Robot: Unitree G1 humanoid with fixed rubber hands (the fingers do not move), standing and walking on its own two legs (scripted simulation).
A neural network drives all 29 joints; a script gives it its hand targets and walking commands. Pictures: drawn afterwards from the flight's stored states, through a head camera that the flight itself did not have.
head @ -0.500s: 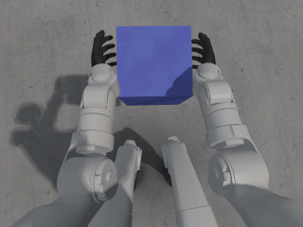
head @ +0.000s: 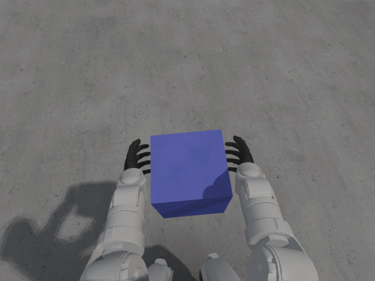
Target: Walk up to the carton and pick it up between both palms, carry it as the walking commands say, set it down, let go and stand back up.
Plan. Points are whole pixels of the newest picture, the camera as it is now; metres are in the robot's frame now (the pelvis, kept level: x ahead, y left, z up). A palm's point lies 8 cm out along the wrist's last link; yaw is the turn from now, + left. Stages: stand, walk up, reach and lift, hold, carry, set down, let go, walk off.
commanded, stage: reach and lift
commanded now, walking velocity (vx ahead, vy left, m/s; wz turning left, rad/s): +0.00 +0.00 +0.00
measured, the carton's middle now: (190, 177) +0.38 -0.02 -0.11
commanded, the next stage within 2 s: none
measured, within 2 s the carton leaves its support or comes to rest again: neither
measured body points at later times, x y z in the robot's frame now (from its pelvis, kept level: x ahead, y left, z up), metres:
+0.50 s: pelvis +0.03 -0.01 +0.04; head +0.05 -0.02 +0.49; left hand +0.38 +0.12 +0.04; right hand +0.36 -0.15 +0.03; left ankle +0.04 +0.11 -0.68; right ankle +0.05 -0.12 -0.68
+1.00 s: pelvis +0.01 -0.01 +0.06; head -0.03 -0.01 +0.50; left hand +0.35 +0.11 +0.10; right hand +0.34 -0.14 +0.09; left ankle +0.04 +0.11 -0.68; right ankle +0.05 -0.12 -0.68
